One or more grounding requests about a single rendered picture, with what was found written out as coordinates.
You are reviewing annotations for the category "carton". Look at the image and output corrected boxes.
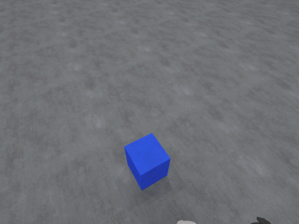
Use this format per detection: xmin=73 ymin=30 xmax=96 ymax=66
xmin=124 ymin=133 xmax=171 ymax=190

